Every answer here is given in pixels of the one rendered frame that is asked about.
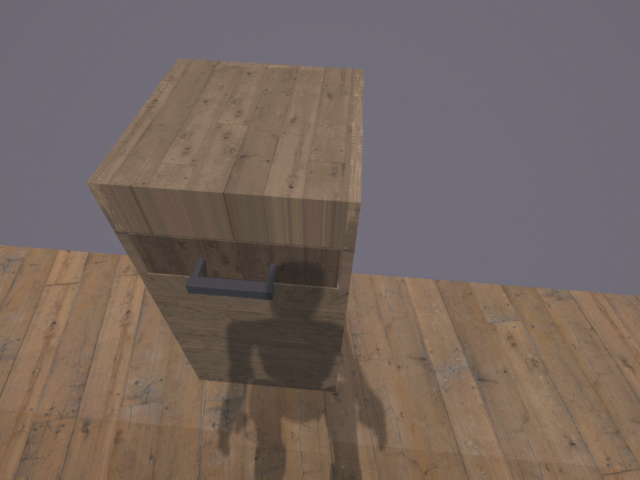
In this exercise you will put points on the cabinet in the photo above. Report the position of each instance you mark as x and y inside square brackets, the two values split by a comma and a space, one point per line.
[250, 152]

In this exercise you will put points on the handle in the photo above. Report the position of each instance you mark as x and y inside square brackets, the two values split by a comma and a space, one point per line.
[230, 287]

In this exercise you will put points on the drawer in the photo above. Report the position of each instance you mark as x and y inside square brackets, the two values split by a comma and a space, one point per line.
[240, 260]

